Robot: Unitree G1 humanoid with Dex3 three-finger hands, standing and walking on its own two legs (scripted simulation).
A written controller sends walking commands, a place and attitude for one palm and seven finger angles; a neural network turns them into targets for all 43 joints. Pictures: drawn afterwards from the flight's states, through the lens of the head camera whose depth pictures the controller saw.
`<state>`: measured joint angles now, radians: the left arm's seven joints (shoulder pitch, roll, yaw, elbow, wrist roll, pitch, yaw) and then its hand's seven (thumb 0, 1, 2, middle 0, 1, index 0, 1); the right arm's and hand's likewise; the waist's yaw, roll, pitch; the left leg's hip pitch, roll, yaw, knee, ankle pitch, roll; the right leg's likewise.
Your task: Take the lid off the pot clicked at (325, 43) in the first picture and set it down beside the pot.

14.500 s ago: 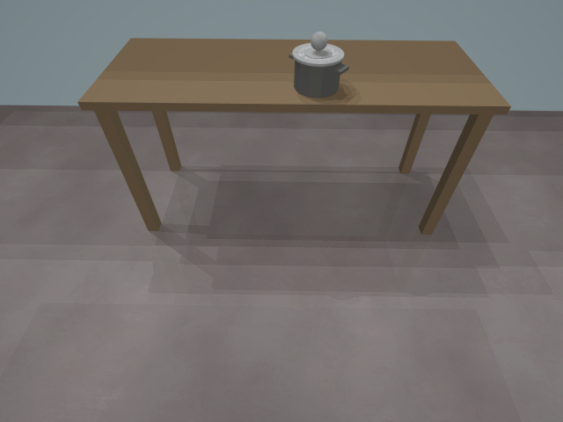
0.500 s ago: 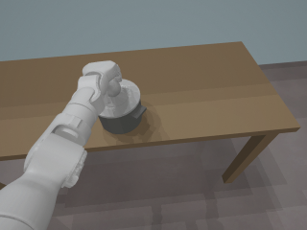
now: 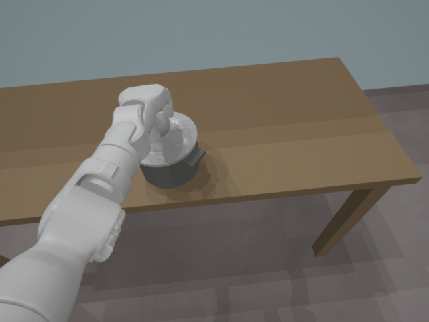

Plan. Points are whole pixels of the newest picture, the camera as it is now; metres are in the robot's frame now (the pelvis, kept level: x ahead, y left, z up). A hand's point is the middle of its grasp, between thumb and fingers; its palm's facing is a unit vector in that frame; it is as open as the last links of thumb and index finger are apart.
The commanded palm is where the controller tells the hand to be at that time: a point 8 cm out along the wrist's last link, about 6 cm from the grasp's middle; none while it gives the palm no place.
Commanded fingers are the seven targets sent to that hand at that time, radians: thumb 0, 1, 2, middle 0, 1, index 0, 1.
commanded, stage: close the fingers and squeeze the knob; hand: left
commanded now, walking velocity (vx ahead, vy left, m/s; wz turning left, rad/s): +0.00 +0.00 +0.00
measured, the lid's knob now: (157, 124) +0.51 +0.09 +0.07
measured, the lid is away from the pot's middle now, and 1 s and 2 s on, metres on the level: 0.01 0.00 0.01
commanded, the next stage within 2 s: lift the lid straight up in 0.74 s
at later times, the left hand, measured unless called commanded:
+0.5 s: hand (153, 126) +0.48 +0.09 +0.10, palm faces -0.31 -0.04 -0.95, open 8.5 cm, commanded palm +0.48 +0.10 +0.16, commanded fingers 0.00 0.43 1.03 -0.76 -1.00 -0.68 -0.96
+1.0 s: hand (153, 124) +0.48 +0.09 +0.10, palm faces -0.33 -0.04 -0.94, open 8.5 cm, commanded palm +0.49 +0.10 +0.17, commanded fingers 0.00 0.57 1.08 -0.83 -1.04 -0.75 -0.99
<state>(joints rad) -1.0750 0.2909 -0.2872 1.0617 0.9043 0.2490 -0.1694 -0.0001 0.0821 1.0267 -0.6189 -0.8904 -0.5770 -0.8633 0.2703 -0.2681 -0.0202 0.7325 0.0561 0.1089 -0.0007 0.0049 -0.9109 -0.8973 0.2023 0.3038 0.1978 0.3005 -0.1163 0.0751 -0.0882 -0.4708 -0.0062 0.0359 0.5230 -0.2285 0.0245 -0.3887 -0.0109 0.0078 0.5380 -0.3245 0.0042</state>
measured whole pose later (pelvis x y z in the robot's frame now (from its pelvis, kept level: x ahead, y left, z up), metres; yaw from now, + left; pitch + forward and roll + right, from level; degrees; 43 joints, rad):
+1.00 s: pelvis +0.00 +0.00 +0.00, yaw +0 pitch +10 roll +0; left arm -1.09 0.29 -0.30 1.07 0.90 0.25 -0.19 0.00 0.16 0.92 -0.64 -0.94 -0.55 -0.88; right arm 0.28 -0.27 -0.02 0.74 0.06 0.10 -0.01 0.00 -0.91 -0.90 0.20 0.30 0.20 0.30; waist -0.12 0.07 -0.08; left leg -0.47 0.00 0.03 0.52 -0.23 0.02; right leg -0.38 -0.01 0.00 0.53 -0.32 0.00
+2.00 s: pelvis +0.00 +0.00 +0.00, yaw +1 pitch +8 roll +0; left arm -1.24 0.33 -0.32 1.03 0.90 0.29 -0.32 -0.02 0.16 0.91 -0.66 -0.94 -0.56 -0.87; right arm 0.25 -0.28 0.00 0.72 0.06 0.05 -0.01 0.01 -0.91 -0.90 0.20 0.30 0.20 0.30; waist -0.11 0.08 -0.06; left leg -0.42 -0.02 0.02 0.48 -0.20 0.03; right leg -0.33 -0.02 -0.01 0.50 -0.31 0.01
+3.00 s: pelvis +0.00 +0.00 +0.01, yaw +2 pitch +8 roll +0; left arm -1.40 0.33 -0.30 1.08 0.92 0.34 -0.43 -0.03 0.16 0.91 -0.67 -0.94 -0.56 -0.87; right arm 0.25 -0.28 0.01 0.72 0.05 0.03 -0.01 0.01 -0.91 -0.90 0.20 0.30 0.20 0.30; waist -0.11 0.07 -0.06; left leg -0.40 -0.03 0.01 0.45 -0.19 0.03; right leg -0.31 -0.03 -0.01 0.48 -0.30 0.01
